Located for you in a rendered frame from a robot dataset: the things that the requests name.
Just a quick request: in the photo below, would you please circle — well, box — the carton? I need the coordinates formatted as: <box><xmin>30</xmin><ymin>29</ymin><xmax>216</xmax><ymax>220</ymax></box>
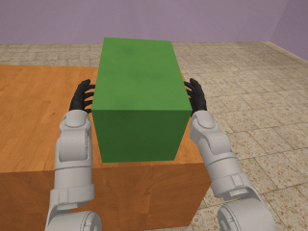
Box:
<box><xmin>91</xmin><ymin>38</ymin><xmax>193</xmax><ymax>164</ymax></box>

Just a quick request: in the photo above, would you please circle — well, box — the right robot forearm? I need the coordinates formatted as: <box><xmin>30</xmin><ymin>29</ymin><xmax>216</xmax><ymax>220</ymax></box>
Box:
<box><xmin>189</xmin><ymin>110</ymin><xmax>278</xmax><ymax>231</ymax></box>

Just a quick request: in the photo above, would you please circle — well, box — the left robot upper arm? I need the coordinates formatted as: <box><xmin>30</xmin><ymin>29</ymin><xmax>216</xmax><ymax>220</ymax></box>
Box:
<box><xmin>46</xmin><ymin>211</ymin><xmax>102</xmax><ymax>231</ymax></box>

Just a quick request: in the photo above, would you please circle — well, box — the left robot forearm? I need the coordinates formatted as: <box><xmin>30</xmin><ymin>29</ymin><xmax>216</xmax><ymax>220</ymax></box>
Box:
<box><xmin>44</xmin><ymin>110</ymin><xmax>95</xmax><ymax>231</ymax></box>

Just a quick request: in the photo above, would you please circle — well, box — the right robot upper arm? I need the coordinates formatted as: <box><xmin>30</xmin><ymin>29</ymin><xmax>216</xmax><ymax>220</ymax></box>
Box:
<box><xmin>217</xmin><ymin>197</ymin><xmax>277</xmax><ymax>231</ymax></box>

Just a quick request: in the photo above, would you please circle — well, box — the pedestal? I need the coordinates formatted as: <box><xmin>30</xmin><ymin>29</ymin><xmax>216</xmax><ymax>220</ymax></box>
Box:
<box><xmin>0</xmin><ymin>64</ymin><xmax>212</xmax><ymax>231</ymax></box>

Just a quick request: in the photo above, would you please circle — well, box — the left robot hand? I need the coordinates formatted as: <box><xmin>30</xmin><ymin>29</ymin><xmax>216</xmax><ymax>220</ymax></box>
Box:
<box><xmin>69</xmin><ymin>79</ymin><xmax>95</xmax><ymax>114</ymax></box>

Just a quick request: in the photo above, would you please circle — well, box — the right robot hand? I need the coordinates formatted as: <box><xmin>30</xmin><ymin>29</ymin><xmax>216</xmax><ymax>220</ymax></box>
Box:
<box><xmin>184</xmin><ymin>78</ymin><xmax>207</xmax><ymax>117</ymax></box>

